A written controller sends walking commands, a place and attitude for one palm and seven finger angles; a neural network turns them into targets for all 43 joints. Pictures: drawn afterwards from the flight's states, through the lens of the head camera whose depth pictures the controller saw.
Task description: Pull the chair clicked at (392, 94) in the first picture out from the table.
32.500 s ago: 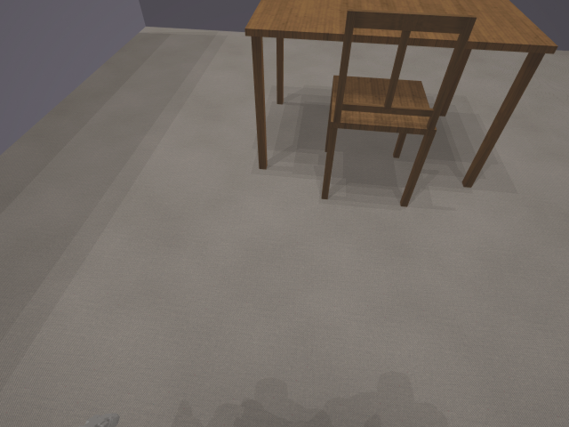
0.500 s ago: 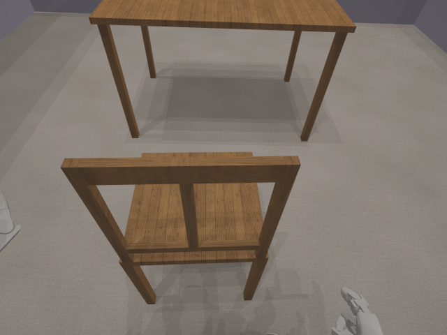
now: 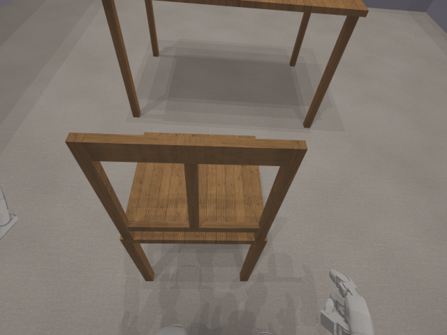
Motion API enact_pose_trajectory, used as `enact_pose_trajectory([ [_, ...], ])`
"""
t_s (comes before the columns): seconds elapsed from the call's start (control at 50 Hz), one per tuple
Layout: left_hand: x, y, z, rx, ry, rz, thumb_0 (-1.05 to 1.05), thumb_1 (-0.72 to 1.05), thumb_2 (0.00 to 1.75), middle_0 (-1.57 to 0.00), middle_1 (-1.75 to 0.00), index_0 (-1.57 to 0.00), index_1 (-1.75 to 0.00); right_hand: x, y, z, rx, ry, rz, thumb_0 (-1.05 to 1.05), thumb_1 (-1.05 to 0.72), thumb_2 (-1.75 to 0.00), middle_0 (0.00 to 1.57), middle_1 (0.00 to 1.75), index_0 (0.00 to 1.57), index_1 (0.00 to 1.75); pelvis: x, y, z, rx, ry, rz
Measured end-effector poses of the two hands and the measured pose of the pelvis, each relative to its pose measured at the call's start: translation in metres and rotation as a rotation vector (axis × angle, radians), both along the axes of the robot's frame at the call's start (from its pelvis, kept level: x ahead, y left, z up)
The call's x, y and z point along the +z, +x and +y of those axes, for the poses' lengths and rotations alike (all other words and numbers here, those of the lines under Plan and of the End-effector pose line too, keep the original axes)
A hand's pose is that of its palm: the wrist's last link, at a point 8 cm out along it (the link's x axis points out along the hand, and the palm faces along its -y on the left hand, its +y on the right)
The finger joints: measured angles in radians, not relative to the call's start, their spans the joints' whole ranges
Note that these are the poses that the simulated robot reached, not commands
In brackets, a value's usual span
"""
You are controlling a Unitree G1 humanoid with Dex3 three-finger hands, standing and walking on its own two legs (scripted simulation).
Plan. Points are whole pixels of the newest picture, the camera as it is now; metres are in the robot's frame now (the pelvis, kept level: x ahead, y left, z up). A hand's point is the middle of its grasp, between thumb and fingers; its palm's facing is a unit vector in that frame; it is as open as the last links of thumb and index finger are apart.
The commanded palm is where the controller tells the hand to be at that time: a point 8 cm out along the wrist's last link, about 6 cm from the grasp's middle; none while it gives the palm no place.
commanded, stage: step back with the hand held close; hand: left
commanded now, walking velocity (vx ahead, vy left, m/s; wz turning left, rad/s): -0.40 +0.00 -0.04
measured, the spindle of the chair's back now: (193, 197) +0.41 +0.10 -0.07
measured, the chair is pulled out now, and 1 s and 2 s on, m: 0.79 0.79 0.79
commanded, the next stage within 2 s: stop stepping back and stand still in 0.36 s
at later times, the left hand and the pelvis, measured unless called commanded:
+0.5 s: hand out of the picture +0.10 +0.25 +0.18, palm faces +0.46 -0.79 -0.40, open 7.4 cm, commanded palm +0.04 +0.29 +0.19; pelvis -0.09 -0.01 +0.01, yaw +0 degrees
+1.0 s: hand out of the picture +0.05 +0.23 +0.18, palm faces +0.41 -0.80 -0.43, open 7.4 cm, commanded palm +0.00 +0.28 +0.19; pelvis -0.15 -0.02 +0.01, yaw -1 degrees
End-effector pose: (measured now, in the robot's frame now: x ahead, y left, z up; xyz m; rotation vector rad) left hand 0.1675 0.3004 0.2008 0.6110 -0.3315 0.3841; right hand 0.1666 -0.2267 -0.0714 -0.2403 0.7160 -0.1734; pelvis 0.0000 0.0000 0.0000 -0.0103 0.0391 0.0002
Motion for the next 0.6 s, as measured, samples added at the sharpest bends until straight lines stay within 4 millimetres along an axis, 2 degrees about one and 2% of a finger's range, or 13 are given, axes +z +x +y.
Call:
enact_pose_trajectory([
  [0.1,-0.006,-0.011,-0.029,-0.059,-0.031,0.025,0.02,0.89,0.9,-0.21,-0.3,-0.21,-0.3,-0.003,-0.005,-0.007,0.015,0.041,-0.043,0.01,-0.9,-0.9,0.2,0.3,0.2,0.3,-0.003,-0.017,-0.013,-0.006,-0.003,-0.024],
  [0.18,0.002,-0.028,-0.039,-0.09,-0.027,0.025,0.02,0.88,0.9,-0.21,-0.3,-0.22,-0.3,0.0,-0.024,-0.018,-0.01,0.032,-0.014,0.01,-0.9,-0.9,0.2,0.3,0.2,0.3,0.002,-0.031,-0.014,0.008,0.015,-0.02],
  [0.26,0.008,-0.047,-0.023,-0.053,-0.007,0.028,0.01,0.88,0.9,-0.22,-0.3,-0.22,-0.3,0.01,-0.048,-0.023,-0.035,-0.003,0.024,0.01,-0.9,-0.9,0.2,0.3,0.2,0.3,0.01,-0.043,-0.012,0.013,0.038,-0.002],
  [0.34,-0.004,-0.07,-0.001,-0.005,-0.004,0.038,0.01,0.88,0.9,-0.21,-0.3,-0.22,-0.3,0.009,-0.068,-0.024,-0.037,-0.052,0.018,0.01,-0.9,-0.9,0.2,0.3,0.2,0.3,0.001,-0.063,-0.003,0.04,0.013,0.0],
  [0.42,-0.016,-0.092,0.004,0.044,-0.073,0.059,0.01,0.88,0.9,-0.21,-0.3,-0.22,-0.3,0.006,-0.092,-0.016,-0.032,-0.028,0.028,0.01,-0.9,-0.9,0.2,0.3,0.2,0.3,0.004,-0.078,-0.004,0.024,0.01,-0.014],
  [0.52,0.001,-0.11,-0.02,-0.003,-0.096,-0.028,0.02,0.88,0.9,-0.21,-0.3,-0.21,-0.3,0.003,-0.117,-0.007,0.008,0.029,0.019,0.01,-0.9,-0.9,0.2,0.3,0.2,0.3,0.007,-0.097,-0.014,-0.001,-0.012,-0.019],
  [0.6,0.01,-0.118,-0.041,-0.062,-0.043,-0.037,0.02,0.89,0.9,-0.21,-0.3,-0.21,-0.3,-0.004,-0.135,-0.013,0.011,0.075,-0.003,0.01,-0.9,-0.9,0.2,0.3,0.2,0.3,0.004,-0.118,-0.025,-0.025,-0.038,-0.037],
])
